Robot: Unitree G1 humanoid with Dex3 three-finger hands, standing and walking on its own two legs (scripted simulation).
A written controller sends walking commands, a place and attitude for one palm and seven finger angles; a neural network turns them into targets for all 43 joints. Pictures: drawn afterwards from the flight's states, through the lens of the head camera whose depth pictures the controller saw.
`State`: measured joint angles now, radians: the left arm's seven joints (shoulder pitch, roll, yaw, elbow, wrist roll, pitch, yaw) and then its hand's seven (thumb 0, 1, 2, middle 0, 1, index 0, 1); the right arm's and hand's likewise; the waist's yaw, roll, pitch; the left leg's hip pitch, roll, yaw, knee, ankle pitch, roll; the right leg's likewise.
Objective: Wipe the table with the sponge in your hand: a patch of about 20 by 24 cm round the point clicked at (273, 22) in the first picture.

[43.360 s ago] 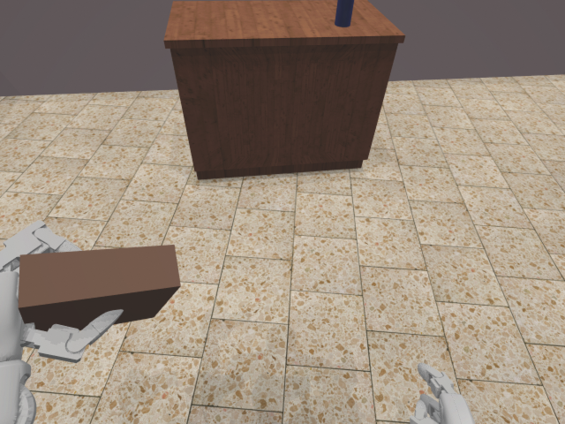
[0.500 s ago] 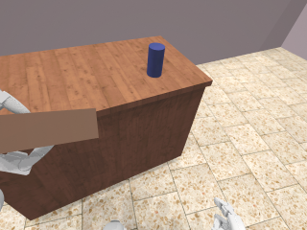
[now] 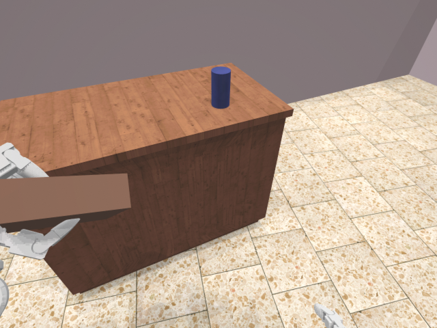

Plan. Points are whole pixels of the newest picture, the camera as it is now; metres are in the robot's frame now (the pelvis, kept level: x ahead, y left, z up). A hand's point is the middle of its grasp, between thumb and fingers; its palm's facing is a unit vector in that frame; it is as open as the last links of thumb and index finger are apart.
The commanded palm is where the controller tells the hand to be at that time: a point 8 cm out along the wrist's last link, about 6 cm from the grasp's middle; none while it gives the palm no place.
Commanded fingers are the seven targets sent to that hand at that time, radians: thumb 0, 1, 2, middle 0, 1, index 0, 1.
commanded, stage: stop stepping back and stand still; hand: left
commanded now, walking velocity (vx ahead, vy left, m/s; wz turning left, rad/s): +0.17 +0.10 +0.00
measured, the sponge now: (83, 202) +0.23 +0.21 +0.19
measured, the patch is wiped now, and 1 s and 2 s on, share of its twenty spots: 1.00 1.00 1.00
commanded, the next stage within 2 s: stand and wait in 0.68 s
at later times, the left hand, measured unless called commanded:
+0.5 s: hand (45, 258) +0.14 +0.21 +0.20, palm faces +0.47 -0.79 -0.38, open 8.9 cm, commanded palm +0.09 +0.25 +0.22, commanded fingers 0.00 0.10 1.30 -1.20 -1.60 -1.20 -1.60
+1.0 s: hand (44, 247) +0.16 +0.22 +0.20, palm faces +0.45 -0.83 -0.35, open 8.9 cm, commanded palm +0.11 +0.27 +0.22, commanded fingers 0.00 0.10 1.30 -1.20 -1.60 -1.20 -1.60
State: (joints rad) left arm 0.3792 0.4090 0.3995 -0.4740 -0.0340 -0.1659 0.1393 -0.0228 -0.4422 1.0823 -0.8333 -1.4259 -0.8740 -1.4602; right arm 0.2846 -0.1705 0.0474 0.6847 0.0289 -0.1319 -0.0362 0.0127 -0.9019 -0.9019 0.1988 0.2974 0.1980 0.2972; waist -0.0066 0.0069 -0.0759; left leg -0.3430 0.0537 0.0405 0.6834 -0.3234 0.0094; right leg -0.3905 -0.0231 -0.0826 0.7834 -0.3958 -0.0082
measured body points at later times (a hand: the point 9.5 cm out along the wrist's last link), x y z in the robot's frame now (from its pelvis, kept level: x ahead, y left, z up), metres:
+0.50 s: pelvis -0.06 -0.04 +0.00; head -0.08 -0.05 +0.44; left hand +0.11 +0.25 +0.22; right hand +0.11 -0.28 -0.09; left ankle -0.04 +0.11 -0.68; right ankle +0.01 -0.11 -0.72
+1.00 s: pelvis -0.04 -0.02 +0.01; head -0.05 -0.01 +0.46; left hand +0.13 +0.26 +0.22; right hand +0.14 -0.24 -0.07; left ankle -0.03 +0.11 -0.72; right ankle +0.01 -0.11 -0.72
